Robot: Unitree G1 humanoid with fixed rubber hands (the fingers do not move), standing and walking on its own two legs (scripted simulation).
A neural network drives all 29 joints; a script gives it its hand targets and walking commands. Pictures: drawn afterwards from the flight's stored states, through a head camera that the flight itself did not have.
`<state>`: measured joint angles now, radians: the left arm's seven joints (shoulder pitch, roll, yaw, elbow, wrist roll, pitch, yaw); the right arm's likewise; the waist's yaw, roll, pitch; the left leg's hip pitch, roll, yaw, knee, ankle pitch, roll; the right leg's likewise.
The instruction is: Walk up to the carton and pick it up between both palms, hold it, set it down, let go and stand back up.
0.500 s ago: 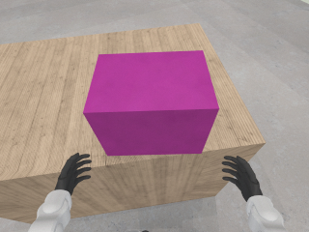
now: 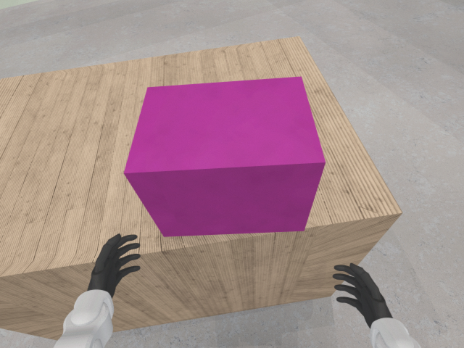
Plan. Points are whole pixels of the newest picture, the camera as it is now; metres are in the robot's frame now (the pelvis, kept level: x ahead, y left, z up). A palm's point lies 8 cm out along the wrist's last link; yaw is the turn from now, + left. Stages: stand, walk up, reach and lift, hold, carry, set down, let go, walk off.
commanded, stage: let go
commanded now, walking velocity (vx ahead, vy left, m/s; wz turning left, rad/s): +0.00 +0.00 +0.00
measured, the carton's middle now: (228, 161) +0.43 +0.03 +0.04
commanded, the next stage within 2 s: stand in 0.52 s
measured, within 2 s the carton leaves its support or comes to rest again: neither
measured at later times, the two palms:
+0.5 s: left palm (104, 284) +0.21 +0.24 +0.00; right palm (373, 322) +0.17 -0.22 -0.09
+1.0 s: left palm (106, 288) +0.21 +0.23 -0.01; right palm (410, 327) +0.16 -0.28 -0.10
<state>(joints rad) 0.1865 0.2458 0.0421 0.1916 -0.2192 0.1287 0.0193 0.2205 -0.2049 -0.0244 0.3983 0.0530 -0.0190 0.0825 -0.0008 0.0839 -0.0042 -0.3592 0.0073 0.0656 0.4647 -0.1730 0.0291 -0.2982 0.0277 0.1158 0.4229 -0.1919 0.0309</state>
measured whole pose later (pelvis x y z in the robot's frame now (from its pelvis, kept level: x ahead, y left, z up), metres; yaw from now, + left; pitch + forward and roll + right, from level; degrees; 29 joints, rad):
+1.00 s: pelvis +0.02 -0.03 -0.01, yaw +1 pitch +0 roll +2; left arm 0.26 0.37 0.04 0.27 -0.08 -0.11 -0.04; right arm 0.21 -0.26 -0.02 0.65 -0.07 -0.02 0.05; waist 0.00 -0.02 0.00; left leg -0.31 -0.01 0.07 0.55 -0.25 0.03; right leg -0.30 0.02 0.12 0.64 -0.34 0.00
